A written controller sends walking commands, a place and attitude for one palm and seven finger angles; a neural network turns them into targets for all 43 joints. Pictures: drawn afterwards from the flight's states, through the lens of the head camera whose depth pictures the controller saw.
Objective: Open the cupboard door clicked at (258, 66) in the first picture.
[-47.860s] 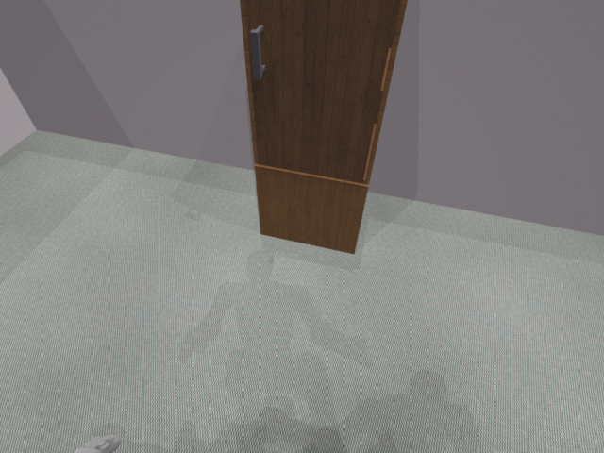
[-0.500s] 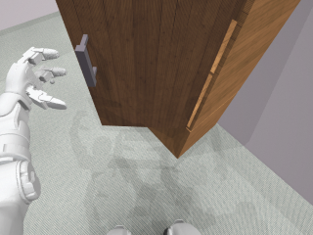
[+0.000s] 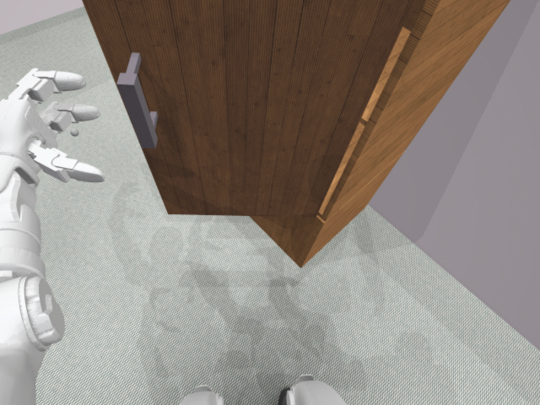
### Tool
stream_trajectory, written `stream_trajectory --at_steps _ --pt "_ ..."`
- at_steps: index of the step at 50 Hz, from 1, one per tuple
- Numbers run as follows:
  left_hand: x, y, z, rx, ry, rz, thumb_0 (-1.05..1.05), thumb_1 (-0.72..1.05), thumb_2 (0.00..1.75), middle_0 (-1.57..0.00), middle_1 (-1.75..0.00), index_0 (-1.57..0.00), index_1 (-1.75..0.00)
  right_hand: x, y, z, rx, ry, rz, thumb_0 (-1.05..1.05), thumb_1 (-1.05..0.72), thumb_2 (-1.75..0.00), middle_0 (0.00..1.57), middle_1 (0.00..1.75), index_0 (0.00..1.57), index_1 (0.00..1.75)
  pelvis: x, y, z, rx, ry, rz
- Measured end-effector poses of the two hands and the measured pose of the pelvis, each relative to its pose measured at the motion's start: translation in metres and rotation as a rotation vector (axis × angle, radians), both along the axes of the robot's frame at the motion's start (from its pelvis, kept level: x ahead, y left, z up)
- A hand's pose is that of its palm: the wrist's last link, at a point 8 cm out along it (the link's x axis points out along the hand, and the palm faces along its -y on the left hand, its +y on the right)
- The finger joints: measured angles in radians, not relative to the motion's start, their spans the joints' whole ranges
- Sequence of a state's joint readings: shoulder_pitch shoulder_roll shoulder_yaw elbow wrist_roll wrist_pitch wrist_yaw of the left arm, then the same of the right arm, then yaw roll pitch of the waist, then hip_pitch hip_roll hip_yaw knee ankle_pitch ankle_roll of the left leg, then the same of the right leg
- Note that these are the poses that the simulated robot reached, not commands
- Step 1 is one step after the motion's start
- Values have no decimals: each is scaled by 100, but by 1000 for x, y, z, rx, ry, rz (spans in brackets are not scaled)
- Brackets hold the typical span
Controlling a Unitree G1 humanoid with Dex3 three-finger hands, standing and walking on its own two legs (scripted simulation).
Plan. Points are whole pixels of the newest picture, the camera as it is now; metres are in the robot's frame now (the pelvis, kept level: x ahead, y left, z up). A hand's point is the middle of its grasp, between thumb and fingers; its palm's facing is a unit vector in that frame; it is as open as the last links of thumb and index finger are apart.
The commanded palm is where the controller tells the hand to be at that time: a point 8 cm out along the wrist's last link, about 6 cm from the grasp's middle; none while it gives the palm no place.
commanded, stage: move the hooked fingers beside the handle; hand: left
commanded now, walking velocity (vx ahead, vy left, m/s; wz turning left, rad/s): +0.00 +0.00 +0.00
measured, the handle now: (142, 103) +0.53 +0.16 +0.10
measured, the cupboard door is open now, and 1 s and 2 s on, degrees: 48 48 48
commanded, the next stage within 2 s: slide the fingers in behind the handle in 0.48 s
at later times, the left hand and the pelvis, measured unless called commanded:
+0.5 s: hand (86, 131) +0.47 +0.23 +0.10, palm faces -0.03 -1.00 -0.02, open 14.0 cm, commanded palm +0.46 +0.27 +0.10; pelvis +0.00 -0.01 +0.00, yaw +0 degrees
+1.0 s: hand (106, 129) +0.48 +0.20 +0.10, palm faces -0.06 -1.00 +0.01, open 14.0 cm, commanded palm +0.46 +0.25 +0.10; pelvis +0.00 -0.01 +0.00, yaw +0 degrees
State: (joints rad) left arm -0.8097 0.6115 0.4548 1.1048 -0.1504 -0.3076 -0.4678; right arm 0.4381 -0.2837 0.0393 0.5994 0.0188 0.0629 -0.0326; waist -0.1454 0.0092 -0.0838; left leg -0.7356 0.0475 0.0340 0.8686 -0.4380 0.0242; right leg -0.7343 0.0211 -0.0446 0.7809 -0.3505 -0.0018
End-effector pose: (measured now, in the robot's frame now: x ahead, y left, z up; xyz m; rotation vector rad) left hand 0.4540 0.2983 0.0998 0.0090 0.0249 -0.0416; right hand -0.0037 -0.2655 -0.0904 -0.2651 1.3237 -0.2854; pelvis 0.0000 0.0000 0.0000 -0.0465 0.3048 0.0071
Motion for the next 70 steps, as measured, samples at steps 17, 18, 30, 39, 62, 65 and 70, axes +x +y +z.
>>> stream_trajectory --at_steps 17,18,30,39,62,65,70 --pt "5 -21 3 -19 -17 -7 -1 -50 30 -30 -120 -30 -120 27 1 -6 14 -72 39 1 -91 -90 20 30 20 30 -2 -1 -2 3 -6 8" --pt "6 -22 5 -22 -21 -5 -1 -50 30 -30 -120 -30 -120 26 1 -6 17 -71 35 1 -91 -90 20 30 20 30 -2 -1 -2 3 -7 7" --pt "-3 -16 1 10 27 2 -1 -50 30 -30 -120 -30 -120 10 -5 -7 18 -28 28 1 -91 -90 20 30 20 30 -5 -8 -2 5 -15 13" --pt "9 -27 -2 -15 35 -19 -1 -50 30 -30 -120 -30 -120 6 -15 -2 -18 -27 16 1 -91 -90 20 30 20 30 -7 -10 -3 3 -1 15" --pt "1 -53 -2 -13 4 -18 -1 -50 30 -30 -120 -30 -120 26 2 -8 45 -86 31 1 -91 -90 20 30 20 30 -2 -5 -1 7 -24 10" --pt "2 -60 -1 -17 4 -26 -1 -50 30 -30 -120 -30 -120 28 2 -9 48 -92 37 1 -91 -90 20 30 20 30 -2 -5 -1 8 -26 13" --pt "2 -70 -4 -19 16 -22 -1 -50 30 -30 -120 -30 -120 29 1 -10 51 -102 36 1 -91 -90 20 30 20 30 -3 -6 -1 11 -29 11"
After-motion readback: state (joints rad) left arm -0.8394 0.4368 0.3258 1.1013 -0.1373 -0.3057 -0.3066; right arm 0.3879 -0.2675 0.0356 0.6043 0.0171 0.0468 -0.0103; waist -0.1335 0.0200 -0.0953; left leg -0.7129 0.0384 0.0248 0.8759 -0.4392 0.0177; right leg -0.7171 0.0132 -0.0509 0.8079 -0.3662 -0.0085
